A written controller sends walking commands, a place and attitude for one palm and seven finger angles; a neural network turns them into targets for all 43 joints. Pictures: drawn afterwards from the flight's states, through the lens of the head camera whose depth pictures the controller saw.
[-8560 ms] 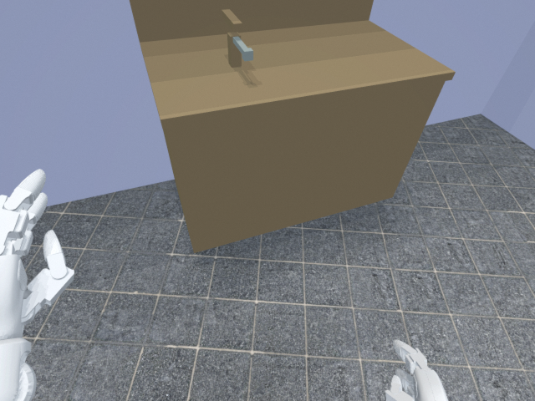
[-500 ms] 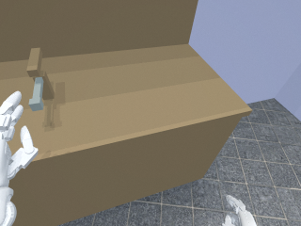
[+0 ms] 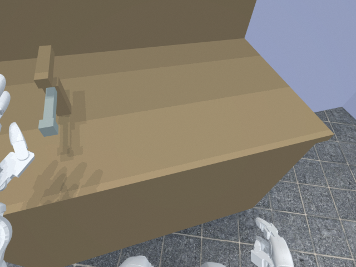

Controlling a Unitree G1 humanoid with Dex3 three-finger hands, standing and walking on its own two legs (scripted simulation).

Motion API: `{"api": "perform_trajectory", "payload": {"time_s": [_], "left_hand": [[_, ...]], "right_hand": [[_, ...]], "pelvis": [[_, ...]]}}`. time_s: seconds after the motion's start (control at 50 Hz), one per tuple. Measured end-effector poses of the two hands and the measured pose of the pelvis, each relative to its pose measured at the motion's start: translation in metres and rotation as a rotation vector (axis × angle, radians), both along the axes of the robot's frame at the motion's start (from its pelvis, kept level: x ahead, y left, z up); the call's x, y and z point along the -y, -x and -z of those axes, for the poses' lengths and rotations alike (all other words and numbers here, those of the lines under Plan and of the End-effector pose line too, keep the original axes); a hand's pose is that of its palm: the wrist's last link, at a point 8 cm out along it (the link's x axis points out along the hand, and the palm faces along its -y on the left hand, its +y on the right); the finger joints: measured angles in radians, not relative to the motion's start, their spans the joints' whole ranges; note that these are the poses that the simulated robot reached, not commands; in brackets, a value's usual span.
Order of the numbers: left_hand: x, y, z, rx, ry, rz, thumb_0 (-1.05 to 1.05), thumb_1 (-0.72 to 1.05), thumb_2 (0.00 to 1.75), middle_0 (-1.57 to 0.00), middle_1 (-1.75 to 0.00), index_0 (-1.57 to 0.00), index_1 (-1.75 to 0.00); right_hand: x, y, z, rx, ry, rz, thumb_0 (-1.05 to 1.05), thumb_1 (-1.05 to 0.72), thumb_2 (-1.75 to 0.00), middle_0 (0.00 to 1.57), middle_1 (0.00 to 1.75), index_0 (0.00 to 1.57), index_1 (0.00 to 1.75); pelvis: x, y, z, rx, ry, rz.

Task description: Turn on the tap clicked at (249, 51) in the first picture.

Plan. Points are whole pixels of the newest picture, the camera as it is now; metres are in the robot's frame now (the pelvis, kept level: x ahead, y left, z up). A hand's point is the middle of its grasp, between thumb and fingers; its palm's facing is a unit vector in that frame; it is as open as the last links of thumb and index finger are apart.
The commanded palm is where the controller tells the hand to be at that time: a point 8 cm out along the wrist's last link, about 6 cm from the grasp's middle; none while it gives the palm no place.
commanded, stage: come to a stop and stand still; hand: left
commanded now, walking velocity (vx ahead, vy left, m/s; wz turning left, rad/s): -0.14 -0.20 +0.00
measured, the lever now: (48, 127) +0.35 +0.31 +0.10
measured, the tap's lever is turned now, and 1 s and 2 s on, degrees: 0 0 0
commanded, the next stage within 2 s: none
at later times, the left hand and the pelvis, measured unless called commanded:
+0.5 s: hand (38, 144) +0.25 +0.25 +0.19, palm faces +0.40 -0.87 -0.29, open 7.4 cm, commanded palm +0.19 +0.29 +0.20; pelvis +0.03 +0.01 +0.02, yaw -1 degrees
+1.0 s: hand (28, 171) +0.23 +0.27 +0.15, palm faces +0.24 -0.89 -0.40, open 7.4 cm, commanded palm +0.18 +0.31 +0.20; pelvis +0.00 +0.04 +0.02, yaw -3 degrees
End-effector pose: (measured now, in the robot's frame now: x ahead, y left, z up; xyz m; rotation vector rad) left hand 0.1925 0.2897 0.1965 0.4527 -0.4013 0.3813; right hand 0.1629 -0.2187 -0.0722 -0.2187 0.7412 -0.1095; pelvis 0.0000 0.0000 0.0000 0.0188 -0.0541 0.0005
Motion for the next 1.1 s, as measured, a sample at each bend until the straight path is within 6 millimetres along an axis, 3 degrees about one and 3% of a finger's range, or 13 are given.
{"api": "perform_trajectory", "payload": {"time_s": [0.08,0.16,0.34,0.42,0.52,0.62,0.68,0.74,0.8,0.86,0.92,1.0,1.1], "left_hand": [[0.012,-0.003,-0.021,0.024,-0.040,0.045,0.02,0.89,0.90,-0.20,-0.30,-0.20,-0.30],[0.020,-0.001,-0.028,-0.040,-0.090,0.057,0.01,0.89,0.90,-0.20,-0.30,-0.20,-0.30],[-0.008,-0.005,0.009,-0.191,0.074,-0.060,0.01,0.89,0.90,-0.21,-0.30,-0.21,-0.31],[-0.006,-0.014,0.012,-0.162,0.130,-0.052,0.01,0.89,0.90,-0.20,-0.30,-0.21,-0.30],[0.002,-0.021,-0.004,-0.096,0.098,0.017,0.02,0.89,0.90,-0.20,-0.30,-0.20,-0.30],[-0.004,-0.018,-0.011,-0.119,0.036,0.027,0.01,0.89,0.90,-0.21,-0.30,-0.21,-0.30],[-0.034,-0.027,-0.039,-0.048,-0.146,-0.027,0.01,0.88,0.90,-0.21,-0.30,-0.21,-0.31],[-0.058,-0.033,-0.060,0.034,-0.153,-0.099,0.01,0.89,0.90,-0.21,-0.30,-0.21,-0.31],[-0.046,-0.031,-0.047,-0.019,-0.093,-0.054,0.01,0.90,0.90,-0.20,-0.30,-0.20,-0.30],[-0.015,-0.021,-0.015,-0.154,-0.036,0.073,0.01,0.90,0.90,-0.19,-0.30,-0.20,-0.30],[-0.005,-0.009,0.017,-0.266,0.017,0.150,0.01,0.90,0.90,-0.20,-0.30,-0.20,-0.30],[-0.025,-0.002,0.034,-0.277,0.045,0.109,0.01,0.89,0.90,-0.21,-0.30,-0.21,-0.31],[-0.054,-0.001,0.006,-0.127,0.001,0.014,0.02,0.89,0.90,-0.21,-0.30,-0.21,-0.31]], "right_hand": [[-0.021,-0.008,-0.009,0.039,-0.068,-0.044,0.01,-0.91,-0.89,0.20,0.30,0.20,0.30],[-0.026,-0.015,-0.008,0.055,-0.104,-0.058,0.01,-0.90,-0.89,0.21,0.30,0.20,0.30],[0.001,-0.016,-0.014,0.000,-0.003,0.001,0.01,-0.90,-0.89,0.21,0.30,0.20,0.30],[0.010,-0.021,-0.026,0.013,0.054,0.003,0.01,-0.91,-0.89,0.20,0.30,0.20,0.30],[0.010,-0.032,-0.040,0.064,0.069,0.006,0.01,-0.91,-0.89,0.20,0.30,0.20,0.30],[0.001,-0.038,-0.044,0.092,0.037,0.017,0.01,-0.91,-0.89,0.20,0.30,0.20,0.30],[-0.009,-0.036,-0.035,0.061,0.039,-0.051,0.01,-0.91,-0.89,0.20,0.30,0.20,0.30],[-0.016,-0.030,-0.024,0.028,-0.001,-0.082,0.01,-0.91,-0.89,0.20,0.30,0.20,0.30],[-0.022,-0.019,-0.018,0.048,-0.070,-0.044,0.01,-0.91,-0.89,0.20,0.30,0.20,0.30],[-0.028,-0.005,-0.016,0.059,-0.100,0.001,0.01,-0.91,-0.89,0.20,0.30,0.20,0.30],[-0.033,0.010,-0.018,0.040,-0.080,0.035,0.01,-0.91,-0.89,0.20,0.30,0.20,0.30],[-0.036,0.025,-0.024,0.002,-0.014,0.027,0.01,-0.91,-0.89,0.20,0.30,0.20,0.30],[-0.040,0.024,-0.025,-0.001,0.024,-0.026,0.01,-0.90,-0.89,0.20,0.30,0.20,0.30]], "pelvis": [[0.001,-0.006,-0.009,-0.021,0.002,0.011],[0.001,-0.013,-0.013,-0.028,0.032,0.015],[-0.005,-0.030,-0.020,-0.031,0.031,0.021],[-0.007,-0.030,-0.023,-0.023,0.034,0.015],[-0.010,-0.030,-0.025,-0.027,0.039,0.014],[-0.014,-0.031,-0.026,-0.035,0.041,0.019],[-0.014,-0.021,-0.024,-0.037,0.045,0.007],[-0.018,-0.010,-0.022,-0.031,0.035,0.031],[-0.028,-0.007,-0.021,-0.026,0.033,0.055],[-0.036,-0.007,-0.021,-0.018,0.035,0.067],[-0.038,-0.006,-0.021,-0.015,0.037,0.063],[-0.039,-0.002,-0.020,-0.014,0.043,0.051],[-0.046,0.003,-0.019,-0.008,0.054,0.032]]}}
